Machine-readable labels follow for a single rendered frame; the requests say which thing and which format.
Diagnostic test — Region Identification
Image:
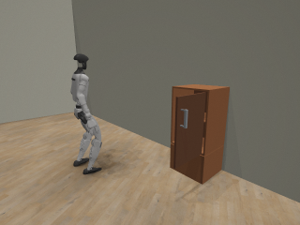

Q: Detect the right robot hand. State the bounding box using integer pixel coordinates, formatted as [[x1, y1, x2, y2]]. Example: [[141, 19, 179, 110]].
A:
[[86, 119, 98, 136]]

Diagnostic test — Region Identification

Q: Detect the handle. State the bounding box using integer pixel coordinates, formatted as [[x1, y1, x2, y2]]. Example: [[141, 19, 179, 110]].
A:
[[180, 109, 188, 128]]

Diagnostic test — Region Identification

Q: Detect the robot head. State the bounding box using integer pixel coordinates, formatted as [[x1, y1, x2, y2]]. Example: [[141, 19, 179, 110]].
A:
[[73, 53, 89, 75]]

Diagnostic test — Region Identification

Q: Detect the robot right forearm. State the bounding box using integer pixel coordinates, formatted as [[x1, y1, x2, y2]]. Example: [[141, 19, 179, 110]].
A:
[[78, 94, 93, 120]]

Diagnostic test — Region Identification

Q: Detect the robot right thigh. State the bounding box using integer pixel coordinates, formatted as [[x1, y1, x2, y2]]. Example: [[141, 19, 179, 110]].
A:
[[80, 112, 101, 146]]

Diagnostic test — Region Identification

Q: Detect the robot right upper arm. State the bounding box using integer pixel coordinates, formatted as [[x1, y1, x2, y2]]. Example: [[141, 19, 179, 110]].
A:
[[76, 74, 89, 100]]

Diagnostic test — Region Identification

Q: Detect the cupboard door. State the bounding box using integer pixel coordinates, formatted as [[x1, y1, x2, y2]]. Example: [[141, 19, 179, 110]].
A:
[[173, 92, 206, 169]]

